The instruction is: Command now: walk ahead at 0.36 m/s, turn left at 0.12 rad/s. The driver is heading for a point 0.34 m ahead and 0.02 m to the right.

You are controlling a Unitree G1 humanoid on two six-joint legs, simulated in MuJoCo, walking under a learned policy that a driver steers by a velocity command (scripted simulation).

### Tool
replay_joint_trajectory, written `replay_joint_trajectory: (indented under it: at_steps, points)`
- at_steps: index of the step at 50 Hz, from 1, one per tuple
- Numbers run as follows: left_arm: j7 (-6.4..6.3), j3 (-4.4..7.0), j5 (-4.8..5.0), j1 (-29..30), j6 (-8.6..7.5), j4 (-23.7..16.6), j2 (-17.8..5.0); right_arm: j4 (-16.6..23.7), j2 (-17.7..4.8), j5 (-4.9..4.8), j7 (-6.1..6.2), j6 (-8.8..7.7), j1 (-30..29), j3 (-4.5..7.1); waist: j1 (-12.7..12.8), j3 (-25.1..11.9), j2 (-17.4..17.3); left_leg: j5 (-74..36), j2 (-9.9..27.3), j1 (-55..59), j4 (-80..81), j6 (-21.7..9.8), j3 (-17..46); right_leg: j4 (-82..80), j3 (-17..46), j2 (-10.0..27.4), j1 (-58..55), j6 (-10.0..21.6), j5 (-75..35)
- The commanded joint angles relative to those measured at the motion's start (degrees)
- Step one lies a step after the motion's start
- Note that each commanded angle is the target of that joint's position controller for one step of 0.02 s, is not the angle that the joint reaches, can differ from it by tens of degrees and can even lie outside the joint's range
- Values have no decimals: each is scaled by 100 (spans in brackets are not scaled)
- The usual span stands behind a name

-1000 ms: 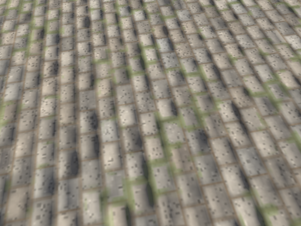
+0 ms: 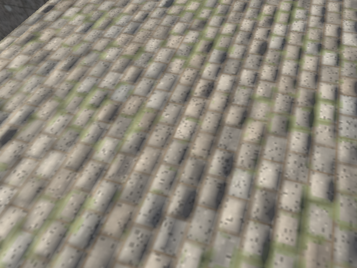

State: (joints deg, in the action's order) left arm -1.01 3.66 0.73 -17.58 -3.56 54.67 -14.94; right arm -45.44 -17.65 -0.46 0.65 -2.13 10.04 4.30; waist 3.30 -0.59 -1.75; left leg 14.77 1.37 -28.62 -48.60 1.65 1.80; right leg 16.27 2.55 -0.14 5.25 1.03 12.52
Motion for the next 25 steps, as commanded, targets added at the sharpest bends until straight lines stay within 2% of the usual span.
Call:
replay_joint_trajectory:
  at_steps: [1, 3, 5, 7, 8, 9, 10, 11, 12, 13, 14, 15, 17, 19, 20, 22, 25]
  points:
    - [-10, 209, 27, 130, -95, -302, -1132, 625, -115, -43, -61, -220, -1004, -39, 166, 382, 1036, -274, 69, -248, 1071, 53, -244, -912, 977, 1146, 72, 945, 389]
    - [41, 234, 55, -27, -86, -269, -1251, 642, -219, -88, -101, -232, -1060, -33, 194, 396, 1046, -289, 13, 168, 1465, 8, -351, -851, 953, 1251, 228, 998, 381]
    - [79, 238, 107, -89, -61, -246, -1276, 637, -316, -130, -131, -242, -979, -17, 98, 427, 1011, -437, 0, 568, 1805, -115, -378, -760, 1004, 1390, 335, 999, 363]
    - [79, 194, 98, -24, -2, -237, -1186, 474, -422, -84, -111, -232, -482, 51, -259, 297, 877, -758, -144, 1497, 2310, -271, -424, -221, 819, 1262, 494, 782, -683]
    - [71, 138, 47, -33, 6, -233, -1042, 335, -605, -67, -58, -216, 48, 146, -524, -17, 776, -844, -147, 2286, 2523, -406, -329, 469, 548, 1012, 600, 570, -1536]
    - [72, 22, -73, 22, -11, -343, -731, 248, -925, 4, -5, -201, 750, 235, -824, -717, 263, -1530, 621, 3448, 2485, -658, 487, 1820, 140, 636, 1075, 233, -1231]
    - [22, -114, -110, -261, -92, -527, -297, 128, -1576, 84, -3, -112, 1167, 386, -768, -1307, -1434, -2053, 1944, 4613, 2730, -1513, 2319, 3593, -495, -74, 2662, -204, 669]
    - [5, 3, -78, -156, -124, -462, -776, 82, -1106, 54, -51, -102, 1244, 265, -847, -1216, -1153, -2608, 2153, 4224, 3011, -1796, 2891, 4607, -5, -4, 2982, -288, 2219]
    - [35, 85, 29, -160, -106, -452, -1012, 158, -840, 65, -87, -122, 831, 149, -650, -743, -808, -2979, 2016, 3681, 2963, -1698, 2205, 5066, 121, 254, 3096, -224, 2081]
    - [38, 80, 69, -93, -53, -383, -917, 230, -642, 75, -120, -145, 467, 89, -505, -519, -553, -3219, 1675, 3251, 2977, -1535, 1609, 5077, 49, 416, 3010, -199, 1791]
    - [20, 83, 30, -5, 15, -384, -832, 251, -515, 53, -154, -155, 173, 49, -405, -264, -404, -3354, 1469, 2853, 3087, -1419, 1213, 4792, -16, 522, 2995, -202, 1510]
    - [-3, 96, 2, 40, 87, -378, -775, 245, -419, 67, -154, -173, 0, 14, -299, -176, -452, -3470, 1285, 2503, 3220, -1326, 910, 4520, -5, 619, 2714, -206, 1210]
    - [-12, 50, -55, -13, 174, -361, -535, 154, -369, 151, -132, -198, -128, -6, -133, -219, -476, -3805, 1085, 2012, 3333, -1380, 527, 3997, -80, 554, 2141, -288, 709]
    - [-22, 5, -98, 161, 213, -425, -435, 82, -393, 164, -88, -187, -308, -21, -63, -246, -499, -3910, 955, 1764, 3321, -1396, 243, 3108, -129, 504, 1738, -362, 391]
    - [-27, -24, -118, 338, 228, -477, -403, 27, -460, 155, -70, -170, -307, -11, -114, -279, -524, -3924, 947, 1737, 3306, -1392, 197, 2730, -157, 467, 1577, -375, 211]
    - [-33, -20, -109, 560, 273, -536, -505, -131, -586, 122, -55, -123, -164, 10, -211, -373, -504, -3804, 1025, 1793, 3281, -1398, 260, 2297, -200, 383, 1316, -367, -96]
    - [-26, 9, -101, 710, 325, -560, -602, -302, -531, 52, -60, -64, -195, -36, -172, -255, -366, -2846, 1039, 1706, 3155, -1299, 398, 1631, -199, 329, 912, -208, -364]
